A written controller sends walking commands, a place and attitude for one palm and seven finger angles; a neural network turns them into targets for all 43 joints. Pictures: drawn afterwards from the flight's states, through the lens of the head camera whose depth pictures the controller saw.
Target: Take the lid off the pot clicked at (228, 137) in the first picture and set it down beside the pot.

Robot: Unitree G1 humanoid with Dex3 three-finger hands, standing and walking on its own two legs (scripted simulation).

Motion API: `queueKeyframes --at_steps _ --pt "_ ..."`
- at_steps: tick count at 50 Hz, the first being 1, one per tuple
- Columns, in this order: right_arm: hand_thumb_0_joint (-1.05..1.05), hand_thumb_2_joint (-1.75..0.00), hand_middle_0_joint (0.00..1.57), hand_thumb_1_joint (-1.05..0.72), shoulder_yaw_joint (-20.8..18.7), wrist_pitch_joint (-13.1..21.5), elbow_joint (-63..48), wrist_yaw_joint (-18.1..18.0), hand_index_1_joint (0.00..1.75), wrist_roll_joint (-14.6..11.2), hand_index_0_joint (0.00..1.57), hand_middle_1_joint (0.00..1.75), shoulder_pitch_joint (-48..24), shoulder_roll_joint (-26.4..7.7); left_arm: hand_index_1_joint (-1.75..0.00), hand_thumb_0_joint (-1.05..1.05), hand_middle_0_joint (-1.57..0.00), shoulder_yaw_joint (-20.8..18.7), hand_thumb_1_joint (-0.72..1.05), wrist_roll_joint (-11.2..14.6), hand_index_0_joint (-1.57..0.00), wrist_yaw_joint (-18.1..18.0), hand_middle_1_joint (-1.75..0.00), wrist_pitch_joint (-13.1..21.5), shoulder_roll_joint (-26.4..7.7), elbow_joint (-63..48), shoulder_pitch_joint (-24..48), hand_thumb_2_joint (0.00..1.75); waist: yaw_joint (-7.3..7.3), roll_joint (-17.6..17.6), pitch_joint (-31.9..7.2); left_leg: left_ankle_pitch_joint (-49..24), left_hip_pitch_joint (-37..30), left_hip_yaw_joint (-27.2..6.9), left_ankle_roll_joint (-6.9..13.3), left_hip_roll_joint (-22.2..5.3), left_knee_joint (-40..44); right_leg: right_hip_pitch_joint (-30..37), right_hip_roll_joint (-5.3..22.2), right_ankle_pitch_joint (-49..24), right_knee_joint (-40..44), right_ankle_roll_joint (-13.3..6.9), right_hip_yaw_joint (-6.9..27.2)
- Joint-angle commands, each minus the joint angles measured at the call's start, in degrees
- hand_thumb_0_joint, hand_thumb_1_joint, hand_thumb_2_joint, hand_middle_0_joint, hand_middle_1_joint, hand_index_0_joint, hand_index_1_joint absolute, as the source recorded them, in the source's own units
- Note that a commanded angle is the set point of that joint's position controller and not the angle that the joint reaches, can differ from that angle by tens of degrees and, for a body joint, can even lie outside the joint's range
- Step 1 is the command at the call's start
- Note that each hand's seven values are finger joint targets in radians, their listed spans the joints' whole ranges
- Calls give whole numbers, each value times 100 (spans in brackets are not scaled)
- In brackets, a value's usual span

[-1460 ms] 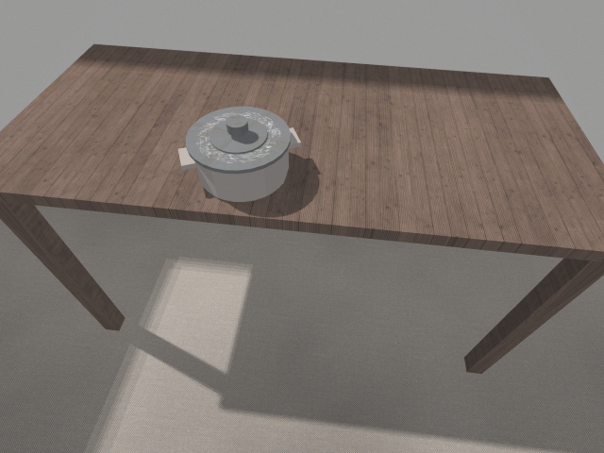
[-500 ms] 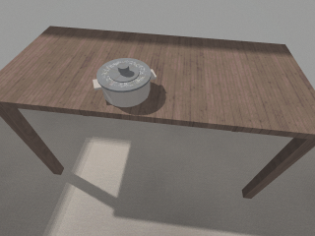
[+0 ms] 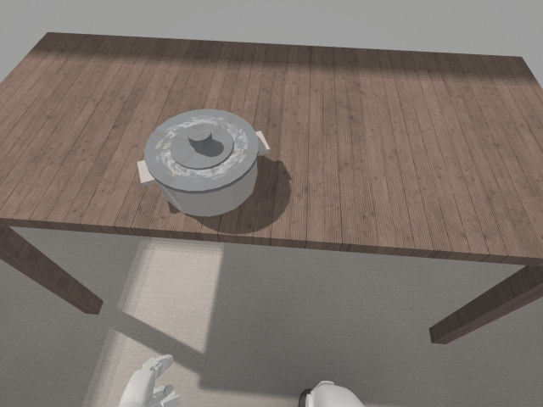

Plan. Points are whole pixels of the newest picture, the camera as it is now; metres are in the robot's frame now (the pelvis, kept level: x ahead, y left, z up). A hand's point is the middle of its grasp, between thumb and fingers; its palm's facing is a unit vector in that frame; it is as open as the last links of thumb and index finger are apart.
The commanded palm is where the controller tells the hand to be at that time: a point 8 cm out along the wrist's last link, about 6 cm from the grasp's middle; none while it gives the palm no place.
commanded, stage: come to a stop and stand still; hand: left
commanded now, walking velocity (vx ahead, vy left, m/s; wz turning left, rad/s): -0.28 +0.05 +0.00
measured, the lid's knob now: (199, 136) +0.52 +0.12 +0.07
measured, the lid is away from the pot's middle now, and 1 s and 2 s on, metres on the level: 0.00 0.00 0.00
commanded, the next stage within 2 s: look again from close up in 0.90 s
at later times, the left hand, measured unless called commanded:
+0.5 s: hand out of the picture +0.04 +0.27 -0.18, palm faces +0.06 -0.97 -0.22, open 7.3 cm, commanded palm none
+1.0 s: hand out of the picture +0.02 +0.21 -0.18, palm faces -0.01 -0.98 -0.19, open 7.3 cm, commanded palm none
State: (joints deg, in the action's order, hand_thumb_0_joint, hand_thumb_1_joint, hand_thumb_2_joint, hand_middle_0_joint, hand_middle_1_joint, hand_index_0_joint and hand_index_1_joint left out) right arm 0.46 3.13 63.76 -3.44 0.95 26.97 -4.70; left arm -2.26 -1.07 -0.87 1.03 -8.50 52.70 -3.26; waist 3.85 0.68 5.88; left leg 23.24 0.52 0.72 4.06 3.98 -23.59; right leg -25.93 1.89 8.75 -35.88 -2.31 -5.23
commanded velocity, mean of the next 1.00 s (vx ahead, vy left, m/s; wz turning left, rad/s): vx -0.03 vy -0.05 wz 0.00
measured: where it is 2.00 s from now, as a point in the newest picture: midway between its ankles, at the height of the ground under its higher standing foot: outside the picture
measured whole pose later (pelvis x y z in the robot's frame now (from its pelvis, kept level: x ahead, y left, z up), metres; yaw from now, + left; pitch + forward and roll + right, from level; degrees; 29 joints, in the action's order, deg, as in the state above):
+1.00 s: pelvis +0.00 +0.04 +0.00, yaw +0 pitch +0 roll -1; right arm -1.0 -0.9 59.6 -0.6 0.9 19.0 -8.6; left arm 0.2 -1.3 -2.5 0.2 -9.0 58.9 -16.9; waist 1.1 0.0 0.2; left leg 16.1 19.9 2.5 2.8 0.2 -35.6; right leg -11.8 0.2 21.0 -32.6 0.5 -0.2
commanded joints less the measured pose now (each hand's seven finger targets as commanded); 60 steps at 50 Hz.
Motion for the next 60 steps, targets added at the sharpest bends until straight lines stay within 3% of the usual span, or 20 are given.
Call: queueKeyframes --at_steps 1,4,8,15,16,17,18,23,30,34,35,36,38,40,42,44,45,47,50,60 --pt "0 -90 20 -90 -407 -120 -328 -56 30 -184 20 30 399 -837 -30 0 -20 -322 90 17 -20 -221 -30 91 -1237 306 -2253 90 -809 -675 -1533 1284 2343 22 -633 -7 -3915 3405 2501 -6635 552 -1702 2322" --pt "0 -90 20 -90 -424 -370 -515 -20 30 -89 20 30 -275 -619 -30 0 -20 -262 90 -1 -20 -293 -30 -2 -924 -29 -1270 90 -507 -960 -782 1351 2573 -538 -531 -561 -4553 1670 2142 -4654 1057 -1648 1963" --pt "0 -90 20 -90 -443 -501 -591 111 30 -75 20 30 -290 -580 -30 0 -20 -305 90 -69 -20 -280 -30 -77 -1013 -351 -772 90 -254 -848 -979 748 2246 -129 -671 -540 -3933 914 1648 -3507 1202 -1203 1268" --pt "0 -90 20 -90 -466 -328 -779 201 30 -67 20 30 -364 -732 -30 0 -20 -341 90 -78 -20 -143 -30 -214 -1156 -444 -713 90 -71 -1049 -982 -1036 896 307 -628 -344 -834 404 941 -767 705 -375 1038" --pt "0 -90 20 -90 -482 -249 -821 210 30 -46 20 30 -368 -983 -30 0 -20 -276 90 -47 -20 -119 -30 -259 -900 -483 -804 90 -68 -62 -851 -1277 722 -330 -479 -819 1 103 531 336 21 -66 760" --pt "0 -90 20 -90 -557 -197 -1042 219 30 37 20 30 -657 -1484 -30 0 -20 -203 90 5 -20 -106 -30 -304 -523 -520 -1096 90 -153 1615 -696 -1296 1205 -2110 24 -2234 907 -345 -184 2218 -973 371 283" --pt "0 -90 20 -90 -544 -244 -1259 196 30 117 20 30 -995 -1744 -30 0 -20 -200 90 -12 -20 -123 -30 -347 -713 -499 -1056 90 -116 1605 -537 -884 2050 -2882 557 -2686 1279 -124 -259 2471 -1885 360 716" --pt "0 -90 20 -90 -390 -188 -1215 67 30 73 20 30 -1617 -1413 -30 0 -20 -291 90 -40 -20 48 -30 -311 -874 26 -1496 90 -420 652 -649 -1575 1288 -1276 376 -1849 972 -361 -168 1238 -2831 411 958" --pt "0 -90 20 -90 -450 -264 -828 49 30 58 20 30 -974 -1548 -30 0 -20 -163 90 3 -20 71 -30 -344 -731 59 -1429 90 -157 838 -722 -1695 672 -1391 424 -1938 1022 206 -88 1875 -1051 394 634" --pt "0 -90 20 -90 -458 -276 -656 96 30 27 20 30 -1009 -1552 -30 0 -20 -88 90 50 -20 28 -30 -227 -583 382 -1934 90 -339 731 -889 -1285 995 -1305 238 -1689 799 1388 -156 1186 764 259 485" --pt "0 -90 20 -90 -494 -282 -1033 127 30 -67 20 30 -1741 -1690 -30 0 -20 17 90 -98 -20 -172 -30 -110 -700 602 -2530 90 -755 209 -369 -1736 1205 -230 -208 -1235 -495 1083 80 485 1809 163 746" --pt "0 -90 20 -90 -343 -360 -1252 273 30 -64 20 30 -1639 -968 -30 0 -20 40 90 -91 -20 -192 -30 -51 -975 342 -2063 90 -440 -1006 -66 -63 2008 135 -419 -562 -1323 511 623 2169 2513 -6 1734" --pt "0 -90 20 -90 -373 -454 -1154 413 30 12 20 30 -1042 -881 -30 0 -20 3 90 -92 -20 -115 -30 -4 -1267 150 -1435 90 30 -413 -913 -333 1307 574 -534 -208 -2275 466 816 1352 1945 -378 1410" --pt "0 -90 20 -90 -320 -317 -1203 357 30 -15 20 30 -1148 -957 -30 0 -20 -4 90 -4 -20 -210 -30 117 -914 172 -1463 90 -228 -1994 -631 -182 2173 164 -398 -514 -1972 1172 746 89 1654 -492 1442" --pt "0 -90 20 -90 -280 -247 -1027 311 30 -33 20 30 -912 -855 -30 0 -20 54 90 -13 -20 -218 -30 88 -786 201 -1300 90 -116 -862 -506 -722 1175 149 -366 -609 -897 565 708 279 1189 -362 1146" --pt "0 -90 20 -90 -275 -214 -891 295 30 36 20 30 -815 -1069 -30 0 -20 74 90 3 -20 -215 -30 -36 -672 228 -1574 90 -264 1182 4 -489 1724 -978 -56 -1157 57 430 -60 1784 592 -47 650" --pt "0 -90 20 -90 -278 -230 -894 275 30 33 20 30 -906 -1201 -30 0 -20 80 90 -5 -20 -206 -30 -75 -641 311 -1850 90 -397 1447 32 197 2226 -1497 151 -1377 593 821 -241 1864 343 38 421" --pt "0 -90 20 -90 -267 -243 -959 260 30 0 20 30 -1204 -1174 -30 0 -20 133 90 -14 -20 -169 -30 -59 -587 489 -2100 90 -636 633 44 456 2561 -1372 170 -1253 555 1241 -200 1313 608 13 482" --pt "0 -90 20 -90 -253 -205 -849 260 30 -31 20 30 -1035 -1014 -30 0 -20 167 90 -4 -20 -172 -30 34 -581 505 -2016 90 -477 -60 -160 -70 2089 -769 -58 -890 72 1096 101 1203 1126 -73 903" --pt "0 -90 20 -90 -187 -105 -539 216 30 -69 20 30 -860 -919 -30 0 -20 178 90 19 -20 -189 -30 80 -659 601 -1960 90 -384 -132 -435 -1888 1185 -435 -113 -912 -280 1165 270 -33 1145 -5 946"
